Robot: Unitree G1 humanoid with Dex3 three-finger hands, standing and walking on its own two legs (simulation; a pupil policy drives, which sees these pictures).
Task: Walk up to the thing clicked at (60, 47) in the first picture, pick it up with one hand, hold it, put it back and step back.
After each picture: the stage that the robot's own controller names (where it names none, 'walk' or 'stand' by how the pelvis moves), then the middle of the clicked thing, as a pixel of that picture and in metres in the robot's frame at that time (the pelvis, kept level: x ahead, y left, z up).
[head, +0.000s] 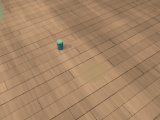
stand; (60, 44) +1.32 +0.25 -0.72
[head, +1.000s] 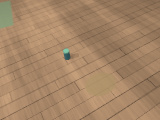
walk; (66, 54) +1.20 +0.27 -0.72
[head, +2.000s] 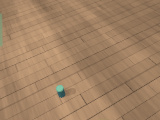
walk; (60, 91) +0.74 +0.27 -0.72
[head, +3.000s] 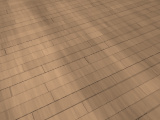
walk; out of the picture +0.45 +0.17 -0.71
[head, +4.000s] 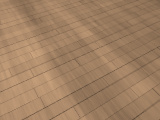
stand; out of the picture +0.37 +0.20 -0.72
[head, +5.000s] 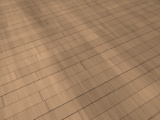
stand; out of the picture +0.34 +0.17 -0.72
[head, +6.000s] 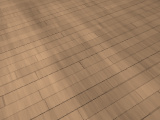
stand; out of the picture +0.37 +0.20 -0.73
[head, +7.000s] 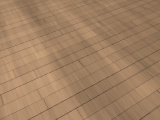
stand; out of the picture +0.36 +0.19 -0.73
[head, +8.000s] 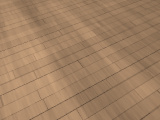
stand; out of the picture +0.35 +0.20 -0.73
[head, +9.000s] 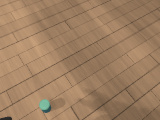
go down; (45, 106) +0.39 +0.20 -0.60
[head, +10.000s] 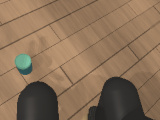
go down; (24, 65) +0.44 +0.22 -0.30
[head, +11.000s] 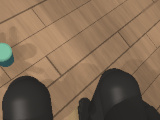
close in; (3, 55) +0.44 +0.23 -0.27
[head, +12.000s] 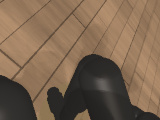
close; out of the picture +0.43 +0.26 -0.23
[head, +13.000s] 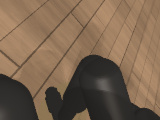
close; out of the picture +0.42 +0.27 -0.23
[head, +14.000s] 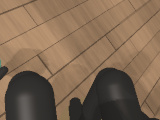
lift; out of the picture +0.35 +0.26 -0.17
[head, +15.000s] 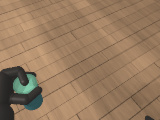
lift; (29, 92) +0.31 +0.18 -0.01
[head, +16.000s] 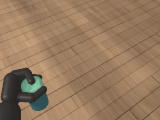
hold; (36, 94) +0.32 +0.17 -0.02
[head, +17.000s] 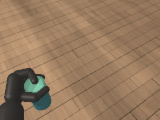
hold; (38, 93) +0.32 +0.16 -0.02
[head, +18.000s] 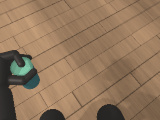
crouch; (26, 74) +0.38 +0.19 -0.08
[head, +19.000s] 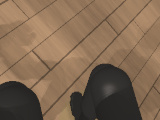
lower; out of the picture +0.45 +0.27 -0.18
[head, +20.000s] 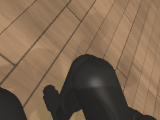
lower; out of the picture +0.44 +0.28 -0.23
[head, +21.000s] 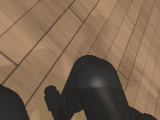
lower; out of the picture +0.43 +0.27 -0.23
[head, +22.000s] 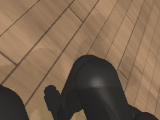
lower; out of the picture +0.44 +0.27 -0.23
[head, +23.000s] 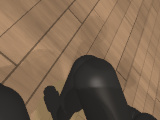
lower; out of the picture +0.43 +0.27 -0.23
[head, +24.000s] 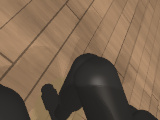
open; out of the picture +0.43 +0.26 -0.23
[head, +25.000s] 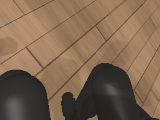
stand; out of the picture +0.42 +0.24 -0.25
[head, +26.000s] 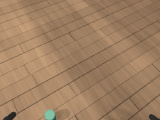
stand; (50, 117) +0.38 +0.18 -0.61
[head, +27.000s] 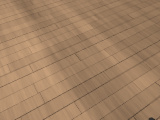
stand; out of the picture +0.37 +0.18 -0.67
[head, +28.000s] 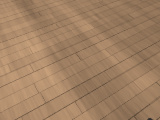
stand; out of the picture +0.37 +0.18 -0.67
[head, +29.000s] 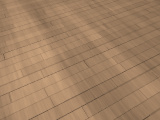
stand; out of the picture +0.40 +0.17 -0.72
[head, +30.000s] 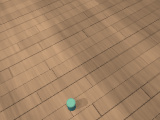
walk; (71, 104) +0.46 +0.09 -0.70
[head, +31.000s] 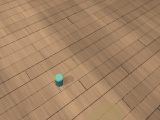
walk; (59, 80) +0.66 +0.13 -0.70
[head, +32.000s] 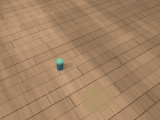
stand; (59, 64) +0.99 +0.18 -0.70
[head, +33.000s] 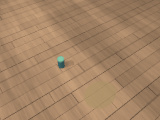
stand; (61, 62) +1.00 +0.20 -0.71
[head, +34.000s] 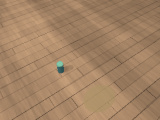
stand; (60, 67) +1.01 +0.21 -0.73
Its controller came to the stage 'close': yes
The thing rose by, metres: 0.70
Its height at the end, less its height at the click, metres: +0.00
